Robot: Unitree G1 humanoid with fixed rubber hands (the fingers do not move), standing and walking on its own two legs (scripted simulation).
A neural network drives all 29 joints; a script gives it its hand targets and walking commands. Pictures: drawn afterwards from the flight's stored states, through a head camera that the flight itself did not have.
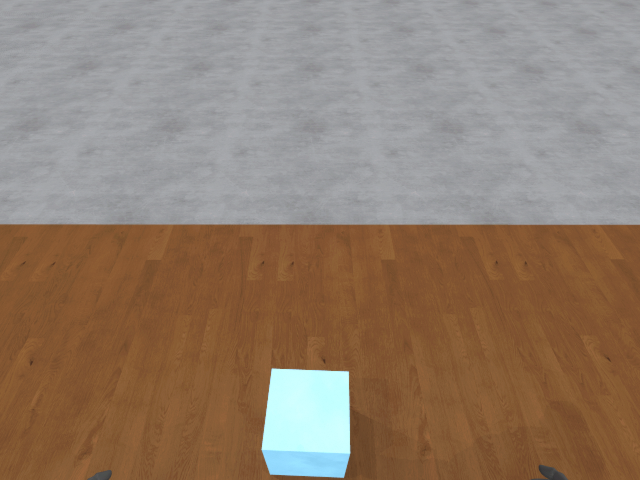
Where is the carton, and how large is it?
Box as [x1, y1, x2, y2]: [262, 369, 349, 477]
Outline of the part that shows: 272,369 262,443 262,451 270,474 343,477 349,455 348,372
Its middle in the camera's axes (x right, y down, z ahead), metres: -0.03 +0.52 +1.06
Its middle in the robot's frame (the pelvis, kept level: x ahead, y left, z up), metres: +0.40 +0.04 -0.66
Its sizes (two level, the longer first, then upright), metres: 0.210 0.200 0.250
